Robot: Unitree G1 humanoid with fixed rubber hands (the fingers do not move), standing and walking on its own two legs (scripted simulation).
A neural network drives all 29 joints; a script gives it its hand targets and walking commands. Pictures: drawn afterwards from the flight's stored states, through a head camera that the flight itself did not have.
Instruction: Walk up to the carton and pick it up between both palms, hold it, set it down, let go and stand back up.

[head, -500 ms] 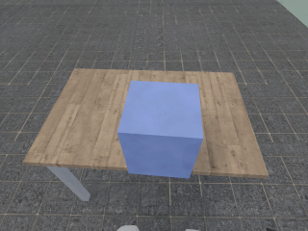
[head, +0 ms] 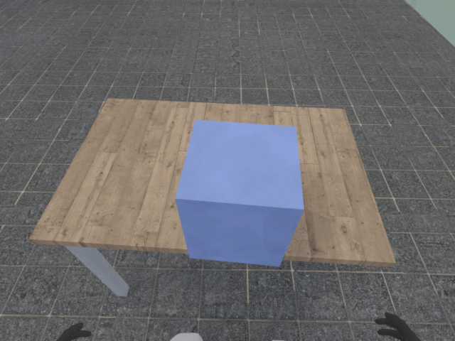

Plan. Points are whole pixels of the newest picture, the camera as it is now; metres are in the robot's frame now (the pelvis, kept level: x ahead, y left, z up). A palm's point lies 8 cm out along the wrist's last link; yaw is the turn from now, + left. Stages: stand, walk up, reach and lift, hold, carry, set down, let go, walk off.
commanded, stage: walk up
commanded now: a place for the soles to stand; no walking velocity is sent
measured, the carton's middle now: (239, 196) +0.41 +0.01 -0.03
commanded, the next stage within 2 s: reach and lift in 0.68 s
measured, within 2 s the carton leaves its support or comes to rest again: neither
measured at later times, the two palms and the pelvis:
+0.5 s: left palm out of the picture +0.08 +0.33 -0.09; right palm out of the picture +0.13 -0.28 -0.08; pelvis +0.00 +0.01 +0.00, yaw +0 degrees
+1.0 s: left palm (93, 316) +0.16 +0.27 -0.08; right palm out of the picture +0.14 -0.27 -0.09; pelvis +0.00 -0.01 +0.00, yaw -1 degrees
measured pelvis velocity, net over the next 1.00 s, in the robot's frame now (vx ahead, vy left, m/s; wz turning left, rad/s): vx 0.00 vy -0.01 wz -0.01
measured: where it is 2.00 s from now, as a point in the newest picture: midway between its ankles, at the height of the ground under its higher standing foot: outside the picture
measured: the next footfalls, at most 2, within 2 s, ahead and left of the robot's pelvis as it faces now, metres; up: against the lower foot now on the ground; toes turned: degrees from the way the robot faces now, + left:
none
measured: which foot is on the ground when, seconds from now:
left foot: down 0.00-1.00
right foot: down 0.00-1.00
